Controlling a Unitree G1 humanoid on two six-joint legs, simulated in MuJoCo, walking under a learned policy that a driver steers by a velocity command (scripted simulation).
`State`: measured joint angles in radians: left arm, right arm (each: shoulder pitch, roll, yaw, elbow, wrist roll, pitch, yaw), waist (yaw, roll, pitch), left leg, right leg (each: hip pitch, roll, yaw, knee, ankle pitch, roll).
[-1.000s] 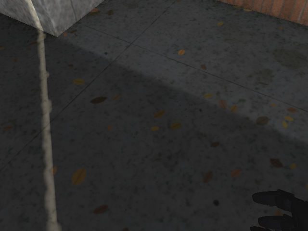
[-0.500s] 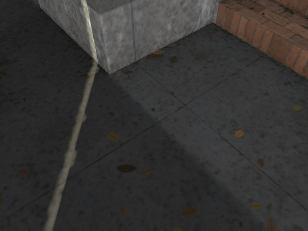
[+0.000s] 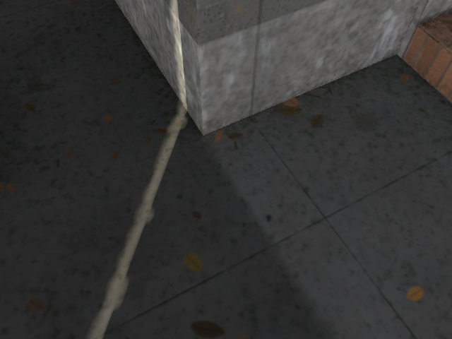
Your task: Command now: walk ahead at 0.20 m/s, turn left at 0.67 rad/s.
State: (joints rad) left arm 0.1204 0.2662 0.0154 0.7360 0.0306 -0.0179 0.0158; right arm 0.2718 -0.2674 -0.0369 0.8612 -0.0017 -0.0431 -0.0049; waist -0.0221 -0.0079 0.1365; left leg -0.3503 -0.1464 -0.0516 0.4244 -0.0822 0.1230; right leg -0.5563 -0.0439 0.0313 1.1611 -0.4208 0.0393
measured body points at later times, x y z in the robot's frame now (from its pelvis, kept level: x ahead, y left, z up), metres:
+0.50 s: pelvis +0.16 -0.04 +0.01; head +0.17 -0.05 +0.46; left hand +0.12 +0.27 -0.08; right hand +0.41 -0.25 -0.09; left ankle +0.13 +0.10 -0.63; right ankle +0.17 -0.14 -0.73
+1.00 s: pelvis +0.37 +0.24 -0.02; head +0.39 +0.27 +0.43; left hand +0.19 +0.45 -0.14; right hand +0.67 +0.18 -0.14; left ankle +0.37 +0.27 -0.73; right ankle +0.43 +0.03 -0.61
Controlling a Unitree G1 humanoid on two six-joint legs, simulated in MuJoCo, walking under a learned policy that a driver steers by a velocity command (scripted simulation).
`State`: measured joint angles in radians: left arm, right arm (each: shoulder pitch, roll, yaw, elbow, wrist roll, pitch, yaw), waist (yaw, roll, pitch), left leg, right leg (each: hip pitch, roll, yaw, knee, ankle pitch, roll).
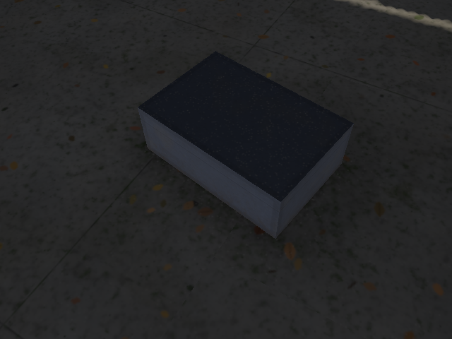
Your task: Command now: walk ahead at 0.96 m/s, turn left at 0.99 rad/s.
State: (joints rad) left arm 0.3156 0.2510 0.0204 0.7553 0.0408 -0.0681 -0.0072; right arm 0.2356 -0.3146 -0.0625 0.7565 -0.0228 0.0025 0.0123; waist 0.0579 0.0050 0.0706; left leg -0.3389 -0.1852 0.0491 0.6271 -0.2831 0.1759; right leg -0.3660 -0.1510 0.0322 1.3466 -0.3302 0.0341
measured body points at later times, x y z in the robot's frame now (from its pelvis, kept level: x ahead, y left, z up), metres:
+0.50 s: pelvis +0.47 +0.03 +0.02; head +0.49 +0.05 +0.47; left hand +0.38 +0.32 -0.10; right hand +0.75 -0.15 -0.07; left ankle +0.40 +0.10 -0.61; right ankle +0.50 -0.09 -0.71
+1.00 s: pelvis +0.82 +0.33 +0.02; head +0.85 +0.35 +0.46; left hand +0.81 +0.65 -0.03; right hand +1.03 +0.12 -0.11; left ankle +0.78 +0.29 -0.71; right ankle +0.96 +0.29 -0.57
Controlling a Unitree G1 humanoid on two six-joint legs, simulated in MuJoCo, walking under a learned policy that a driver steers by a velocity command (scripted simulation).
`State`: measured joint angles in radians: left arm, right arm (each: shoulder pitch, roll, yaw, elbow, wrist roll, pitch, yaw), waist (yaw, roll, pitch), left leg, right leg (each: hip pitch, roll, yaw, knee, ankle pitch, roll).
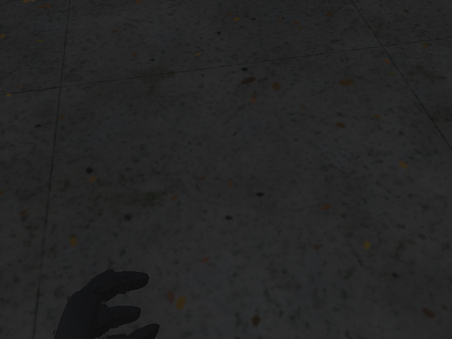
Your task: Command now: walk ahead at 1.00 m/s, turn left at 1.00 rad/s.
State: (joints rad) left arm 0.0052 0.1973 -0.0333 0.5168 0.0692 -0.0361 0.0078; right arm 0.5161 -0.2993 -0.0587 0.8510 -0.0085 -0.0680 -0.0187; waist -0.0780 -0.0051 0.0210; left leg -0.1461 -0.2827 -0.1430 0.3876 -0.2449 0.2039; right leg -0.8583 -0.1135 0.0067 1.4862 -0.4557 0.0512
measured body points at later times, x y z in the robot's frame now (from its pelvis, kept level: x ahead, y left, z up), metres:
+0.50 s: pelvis +0.45 -0.01 -0.01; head +0.48 +0.02 +0.43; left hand +0.25 +0.21 -0.14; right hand +0.80 -0.09 -0.06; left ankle +0.57 +0.14 -0.66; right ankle +0.34 -0.18 -0.73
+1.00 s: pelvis +0.87 +0.25 -0.02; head +0.89 +0.28 +0.43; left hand +0.89 +0.58 -0.09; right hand +1.03 +0.01 -0.14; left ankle +0.66 +0.13 -0.73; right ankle +1.11 +0.30 -0.71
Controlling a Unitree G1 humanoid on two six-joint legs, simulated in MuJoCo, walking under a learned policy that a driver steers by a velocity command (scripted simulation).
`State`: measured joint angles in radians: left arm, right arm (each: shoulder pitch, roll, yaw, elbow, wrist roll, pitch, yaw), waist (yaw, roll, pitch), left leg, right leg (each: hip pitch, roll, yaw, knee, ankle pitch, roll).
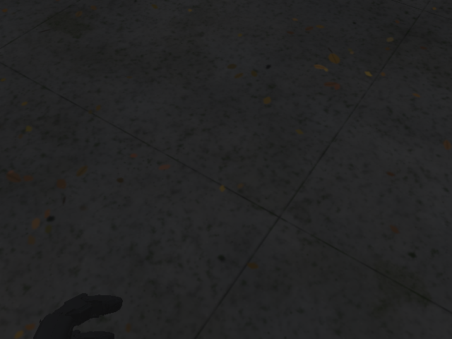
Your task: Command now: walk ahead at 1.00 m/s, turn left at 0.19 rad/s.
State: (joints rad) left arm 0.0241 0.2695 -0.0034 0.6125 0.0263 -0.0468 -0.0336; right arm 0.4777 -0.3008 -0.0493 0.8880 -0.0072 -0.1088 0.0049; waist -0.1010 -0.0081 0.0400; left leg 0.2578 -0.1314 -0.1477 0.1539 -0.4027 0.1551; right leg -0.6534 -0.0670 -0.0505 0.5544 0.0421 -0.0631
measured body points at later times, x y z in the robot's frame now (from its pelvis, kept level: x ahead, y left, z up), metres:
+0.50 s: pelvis +0.46 +0.01 -0.02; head +0.50 +0.03 +0.43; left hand +0.42 +0.28 -0.15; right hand +0.68 -0.19 -0.12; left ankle +0.60 +0.07 -0.72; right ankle +0.26 -0.14 -0.62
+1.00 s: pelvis +0.70 +0.05 +0.03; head +0.69 +0.08 +0.48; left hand +0.73 +0.39 -0.04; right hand +0.90 -0.19 -0.06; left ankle +0.61 +0.06 -0.71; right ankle +0.88 -0.02 -0.68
